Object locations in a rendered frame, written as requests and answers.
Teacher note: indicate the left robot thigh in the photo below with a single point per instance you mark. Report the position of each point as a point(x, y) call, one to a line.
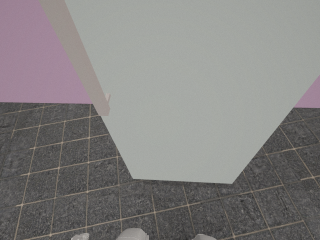
point(133, 234)

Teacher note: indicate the fridge door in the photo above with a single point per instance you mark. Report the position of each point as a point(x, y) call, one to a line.
point(198, 86)

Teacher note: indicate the handle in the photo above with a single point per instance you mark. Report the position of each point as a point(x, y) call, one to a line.
point(60, 19)

